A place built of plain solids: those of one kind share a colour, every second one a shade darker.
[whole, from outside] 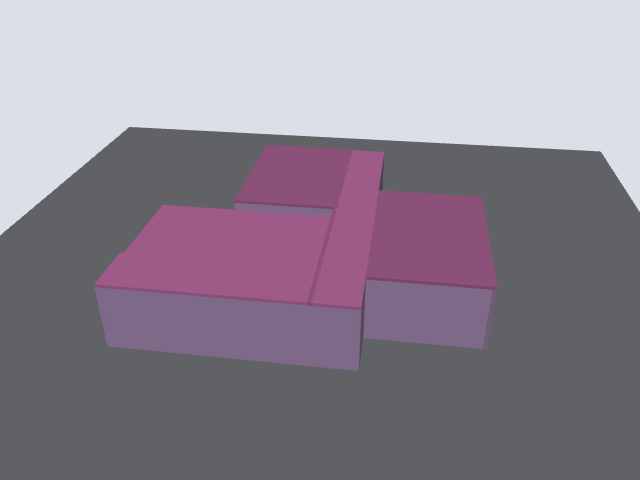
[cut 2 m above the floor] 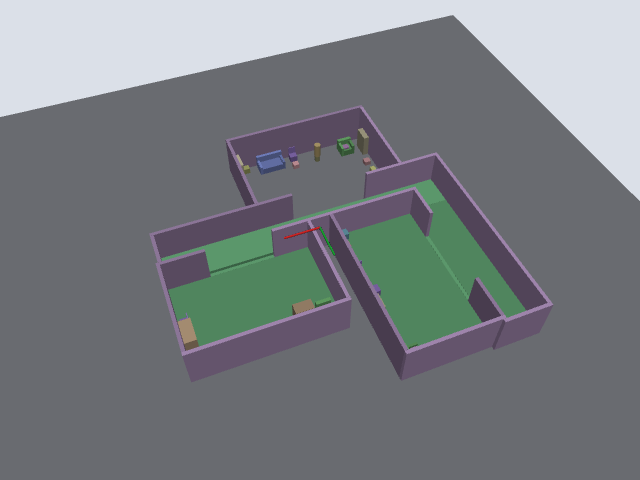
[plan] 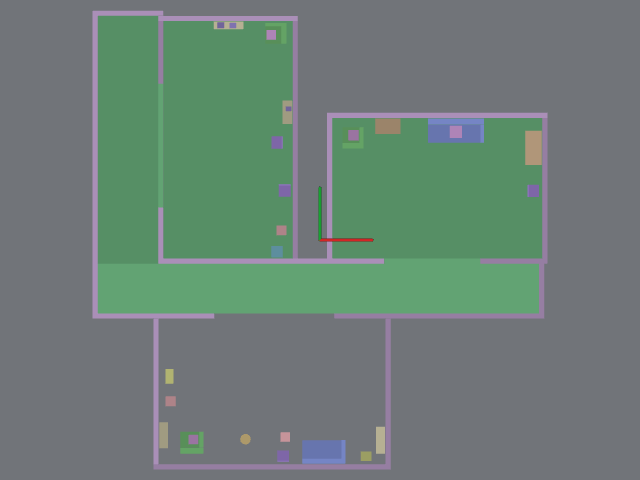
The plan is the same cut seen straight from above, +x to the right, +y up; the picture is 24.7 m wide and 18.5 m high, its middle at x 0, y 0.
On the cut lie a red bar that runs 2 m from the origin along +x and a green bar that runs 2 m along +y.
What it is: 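A storey of a split-level house; a hall and three lower rooms open beside it; the rooms' floors lie 0.60 m, 0.202 m and not at all below the hall's; a bare drop, one riser, a flush line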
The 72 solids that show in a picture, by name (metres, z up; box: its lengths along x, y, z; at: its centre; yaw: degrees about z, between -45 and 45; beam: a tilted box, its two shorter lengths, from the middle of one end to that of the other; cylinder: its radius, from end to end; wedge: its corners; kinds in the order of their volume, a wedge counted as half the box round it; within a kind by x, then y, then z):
{
 "floor_1": {"box": [2.33, 9.56, 0.65], "at": [-7.4, 3.86, 0.28]},
 "floor_2": {"box": [0.2, 4.77, 0.65], "at": [-6.14, 3.64, 0.28]},
 "floor_3": {"box": [4.98, 9.15, 0.65], "at": [-3.54, 3.86, 0.28]},
 "floor_4": {"box": [17.01, 1.92, 0.65], "at": [-0.06, -1.87, 0.28]},
 "floor_5": {"box": [3.7, 0.2, 0.45], "at": [4.32, -0.81, 0.18]},
 "floor_6": {"box": [8.1, 5.42, 0.45], "at": [4.52, 1.99, 0.18]},
 "wall_1": {"box": [0.2, 11.47, 3.4], "at": [-8.67, 2.91, 1.65]},
 "wall_2": {"box": [2.73, 0.2, 3.4], "at": [-7.4, 8.74, 1.65]},
 "wall_3": {"box": [4.69, 0.2, 3.4], "at": [-6.42, -2.93, 1.65]},
 "wall_4": {"box": [0.2, 5.61, 3.4], "at": [-6.32, -5.84, 1.65]},
 "wall_5": {"box": [0.2, 1.97, 3.4], "at": [-6.14, 0.27, 1.65]},
 "wall_6": {"box": [0.2, 2.42, 3.4], "at": [-6.14, 7.23, 1.65]},
 "wall_7": {"box": [5.38, 0.2, 3.4], "at": [-3.54, 8.54, 1.65]},
 "wall_8": {"box": [8.71, 0.2, 3.4], "at": [-1.88, -0.81, 1.65]},
 "wall_9": {"box": [9.15, 0.2, 3.4], "at": [-1.85, -8.74, 1.65]},
 "wall_10": {"box": [0.2, 9.15, 3.4], "at": [-0.95, 3.86, 1.65]},
 "wall_11": {"box": [0.2, 5.42, 3.4], "at": [0.37, 1.99, 1.65]},
 "wall_12": {"box": [0.2, 5.61, 3.4], "at": [2.62, -5.84, 1.65]},
 "wall_13": {"box": [8.5, 0.2, 3.4], "at": [4.52, 4.8, 1.65]},
 "wall_14": {"box": [8.1, 0.2, 3.4], "at": [4.59, -2.93, 1.65]},
 "wall_15": {"box": [2.59, 0.2, 3.4], "at": [7.47, -0.81, 1.65]},
 "wall_16": {"box": [0.2, 1.92, 3.4], "at": [8.54, -1.87, 1.65]},
 "wall_17": {"box": [0.2, 5.42, 3.4], "at": [8.67, 1.99, 1.65]},
 "roof_1": {"box": [2.73, 0.2, 0.16], "at": [-7.4, 8.74, 3.43]},
 "roof_2": {"box": [7.92, 9.35, 0.16], "at": [-4.81, 3.96, 3.43]},
 "roof_3": {"box": [9.15, 5.81, 0.16], "at": [-1.85, -5.94, 3.43]},
 "roof_4": {"box": [17.41, 2.12, 0.16], "at": [-0.06, -1.97, 3.43]},
 "roof_5": {"box": [17.53, 0.2, 0.16], "at": [0.0, -0.81, 3.43]},
 "roof_6": {"box": [8.5, 5.62, 0.16], "at": [4.52, 2.09, 3.43]},
 "wardrobe_1": {"box": [0.98, 0.6, 2.18], "at": [2.62, 4.38, 1.49]},
 "wardrobe_2": {"box": [0.64, 1.33, 2.06], "at": [8.23, 3.55, 1.43]},
 "sofa_1": {"box": [0.15, 0.72, 0.63], "at": [-0.61, -8.07, 0.27]},
 "sofa_2": {"box": [1.67, 0.19, 0.89], "at": [0.15, -8.53, 0.4]},
 "sofa_3": {"box": [1.36, 0.72, 0.47], "at": [0.15, -8.07, 0.18]},
 "sofa_4": {"box": [0.15, 0.72, 0.63], "at": [0.91, -8.07, 0.27]},
 "sofa_5": {"box": [0.14, 0.71, 0.63], "at": [4.23, 4.09, 0.72]},
 "sofa_6": {"box": [1.89, 0.71, 0.45], "at": [5.24, 4.09, 0.63]},
 "sofa_7": {"box": [2.16, 0.23, 0.81], "at": [5.24, 4.57, 0.81]},
 "sofa_8": {"box": [0.14, 0.71, 0.63], "at": [6.25, 4.09, 0.72]},
 "case_1": {"box": [0.35, 1.01, 1.46], "at": [-6.03, -7.52, 0.68]},
 "case_2": {"box": [1.14, 0.29, 1.13], "at": [-3.52, 8.27, 1.17]},
 "case_3": {"box": [0.37, 0.91, 1.07], "at": [-1.26, 4.92, 1.14]},
 "case_4": {"box": [0.35, 1.04, 1.76], "at": [2.33, -7.72, 0.83]},
 "armchair_1": {"box": [0.17, 0.62, 0.7], "at": [-5.31, -7.7, 0.3]},
 "armchair_2": {"box": [0.9, 0.22, 0.83], "at": [-4.94, -8.12, 0.37]},
 "armchair_3": {"box": [0.57, 0.62, 0.47], "at": [-4.94, -7.7, 0.19]},
 "armchair_4": {"box": [0.17, 0.62, 0.7], "at": [-4.57, -7.7, 0.3]},
 "armchair_5": {"box": [0.62, 0.13, 0.63], "at": [-1.8, 7.62, 0.92]},
 "armchair_6": {"box": [0.62, 0.55, 0.4], "at": [-1.8, 7.96, 0.81]},
 "armchair_7": {"box": [0.62, 0.13, 0.63], "at": [-1.8, 8.3, 0.92]},
 "armchair_8": {"box": [0.21, 0.8, 0.89], "at": [-1.39, 7.96, 1.05]},
 "armchair_9": {"box": [0.16, 0.61, 0.61], "at": [0.95, 4.04, 0.7]},
 "armchair_10": {"box": [0.81, 0.21, 0.9], "at": [1.27, 3.63, 0.85]},
 "armchair_11": {"box": [0.49, 0.61, 0.44], "at": [1.27, 4.04, 0.62]},
 "armchair_12": {"box": [0.16, 0.61, 0.61], "at": [1.6, 4.04, 0.7]},
 "chair_1": {"box": [0.4, 0.48, 0.45], "at": [-1.68, 3.76, 0.83]},
 "chair_2": {"box": [0.46, 0.046, 0.92], "at": [-1.42, -8.53, 0.41]},
 "chair_3": {"box": [0.46, 0.4, 0.46], "at": [-1.42, -8.31, 0.18]},
 "chair_4": {"box": [0.46, 0.43, 0.43], "at": [-1.36, 1.88, 0.82]},
 "chair_5": {"box": [0.4, 0.47, 0.42], "at": [8.24, 1.89, 0.61]},
 "basket_1": {"box": [0.39, 0.39, 0.34], "at": [-5.76, -6.21, 0.12]},
 "basket_2": {"box": [0.38, 0.38, 0.38], "at": [-1.48, 0.37, 0.79]},
 "basket_3": {"box": [0.37, 0.37, 0.37], "at": [-1.34, -7.59, 0.14]},
 "toybox_1": {"box": [0.31, 0.57, 0.34], "at": [-5.8, -5.25, 0.12]},
 "toybox_2": {"box": [0.42, 0.37, 0.43], "at": [1.77, -8.33, 0.16]},
 "bush_1": {"cylinder": 0.2, "from": [-2.87, -7.68, 0.43], "to": [-2.87, -7.68, 1.32]},
 "pouf_1": {"box": [0.44, 0.44, 0.46], "at": [-1.66, -0.45, 0.83]},
 "cushion_1": {"box": [0.37, 0.37, 0.11], "at": [-4.88, -7.69, 0.48]},
 "cushion_2": {"box": [0.37, 0.37, 0.15], "at": [-1.88, 7.91, 1.08]},
 "cushion_3": {"box": [0.41, 0.41, 0.11], "at": [1.29, 4.04, 0.89]},
 "cushion_4": {"box": [0.48, 0.48, 0.15], "at": [5.23, 4.17, 0.93]},
 "books_1": {"box": [0.28, 0.23, 0.13], "at": [-3.83, 8.27, 1.8]}
}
